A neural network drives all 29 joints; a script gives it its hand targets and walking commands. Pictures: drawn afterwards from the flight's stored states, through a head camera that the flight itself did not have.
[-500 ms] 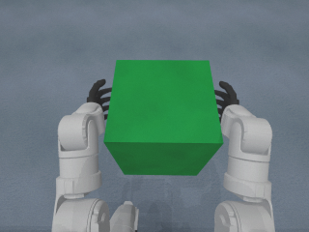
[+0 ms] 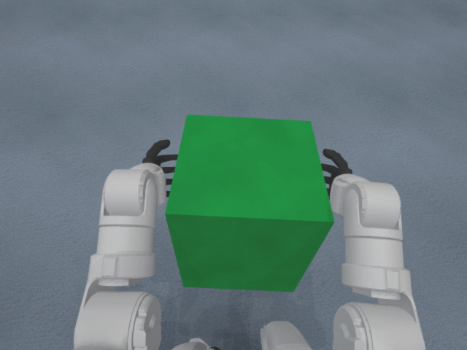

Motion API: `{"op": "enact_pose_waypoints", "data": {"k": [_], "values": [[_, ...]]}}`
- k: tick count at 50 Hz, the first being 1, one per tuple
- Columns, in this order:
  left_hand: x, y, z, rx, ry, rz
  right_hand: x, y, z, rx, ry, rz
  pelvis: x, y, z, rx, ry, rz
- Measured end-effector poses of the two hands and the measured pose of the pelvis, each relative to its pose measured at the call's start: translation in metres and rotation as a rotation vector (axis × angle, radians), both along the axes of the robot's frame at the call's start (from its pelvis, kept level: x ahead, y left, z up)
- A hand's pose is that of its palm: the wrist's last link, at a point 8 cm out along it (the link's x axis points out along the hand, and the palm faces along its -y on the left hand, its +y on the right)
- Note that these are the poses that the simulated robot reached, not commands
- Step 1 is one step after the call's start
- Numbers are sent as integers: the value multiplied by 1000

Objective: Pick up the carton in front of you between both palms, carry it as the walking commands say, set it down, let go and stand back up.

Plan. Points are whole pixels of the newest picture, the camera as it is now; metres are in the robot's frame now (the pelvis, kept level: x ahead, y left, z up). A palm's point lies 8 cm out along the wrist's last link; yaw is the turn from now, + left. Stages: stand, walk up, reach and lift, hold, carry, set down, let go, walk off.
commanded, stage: carry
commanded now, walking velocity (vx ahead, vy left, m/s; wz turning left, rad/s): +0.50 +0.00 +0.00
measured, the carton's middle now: (243, 208) +0.36 -0.02 +0.00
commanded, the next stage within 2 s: none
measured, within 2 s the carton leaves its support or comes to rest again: neither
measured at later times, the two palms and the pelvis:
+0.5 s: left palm (137, 58) +0.63 +0.19 +0.11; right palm (286, 52) +0.66 -0.11 +0.11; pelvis +0.31 +0.00 +0.03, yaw +4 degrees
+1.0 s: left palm out of the picture +0.87 +0.23 +0.11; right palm (257, 5) +0.86 -0.07 +0.11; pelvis +0.60 +0.09 +0.03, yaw +0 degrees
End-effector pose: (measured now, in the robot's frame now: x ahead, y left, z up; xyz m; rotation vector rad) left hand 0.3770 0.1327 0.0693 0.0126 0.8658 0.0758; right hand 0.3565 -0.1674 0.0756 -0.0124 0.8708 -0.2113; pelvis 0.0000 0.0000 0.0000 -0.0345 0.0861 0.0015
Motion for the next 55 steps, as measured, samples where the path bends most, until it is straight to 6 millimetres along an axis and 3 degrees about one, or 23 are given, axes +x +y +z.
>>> {"op": "enact_pose_waypoints", "data": {"k": [5, 11, 16, 18, 23, 27, 32, 35, 39, 44, 49, 55], "values": [[44, 3, -24, -35, -6, 30, 45, 4, -25, 33, -11, -34, 51, 7, 5, 1, 24, 3], [104, 12, -26, -36, -58, 78, 115, 13, -30, 62, -63, -19, 133, 7, 7, 6, 27, 18], [170, 20, -7, -1, -142, 107, 197, 20, -17, 62, -143, 53, 212, 1, 1, 21, -5, 50], [194, 27, 3, 21, -162, 120, 229, 28, -7, 56, -161, 95, 235, -1, 4, 14, -8, 53], [233, 47, 31, 19, -157, 175, 288, 49, 27, 37, -156, 167, 291, -5, 24, 48, -1, 61], [268, 57, 57, 10, -176, 203, 324, 60, 48, 59, -174, 163, 338, 3, 36, 75, 10, 63], [319, 65, 72, -3, -203, 182, 360, 66, 55, 83, -201, 106, 400, 24, 37, 78, 7, 58], [349, 72, 68, -21, -211, 164, 382, 72, 51, 88, -210, 67, 441, 40, 30, 65, -1, 54], [392, 87, 47, -47, -224, 140, 419, 87, 39, 80, -225, 30, 496, 63, 11, 59, -20, 27], [433, 98, 28, -40, -120, 99, 452, 97, 25, 46, -122, 16, 543, 81, 19, 43, -15, -4], [480, 100, 34, -36, -104, 75, 493, 100, 32, 36, -106, 4, 591, 87, 32, 24, -7, -4], [546, 98, 48, -27, -164, 88, 565, 98, 44, 42, -165, 25, 663, 81, 33, 23, -10, 4]]}}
